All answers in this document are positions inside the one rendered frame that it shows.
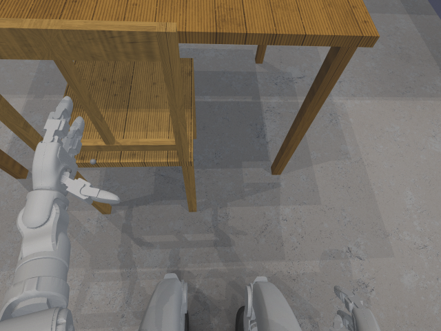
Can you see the robot left upper arm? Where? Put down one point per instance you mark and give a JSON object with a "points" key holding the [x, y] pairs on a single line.
{"points": [[52, 319]]}

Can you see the table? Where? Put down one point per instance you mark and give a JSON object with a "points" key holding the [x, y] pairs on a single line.
{"points": [[344, 25]]}

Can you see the robot right thigh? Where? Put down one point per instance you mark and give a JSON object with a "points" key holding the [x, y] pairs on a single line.
{"points": [[265, 303]]}

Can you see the robot left forearm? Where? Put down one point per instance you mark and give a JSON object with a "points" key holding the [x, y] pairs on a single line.
{"points": [[40, 280]]}

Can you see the right robot hand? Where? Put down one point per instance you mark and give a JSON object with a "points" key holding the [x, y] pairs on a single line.
{"points": [[361, 318]]}

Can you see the right robot shin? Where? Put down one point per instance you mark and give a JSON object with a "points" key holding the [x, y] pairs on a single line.
{"points": [[251, 325]]}

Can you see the chair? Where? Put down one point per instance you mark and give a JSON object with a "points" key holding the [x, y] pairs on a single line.
{"points": [[128, 83]]}

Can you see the left robot hand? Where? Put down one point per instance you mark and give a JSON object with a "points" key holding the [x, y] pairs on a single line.
{"points": [[55, 153]]}

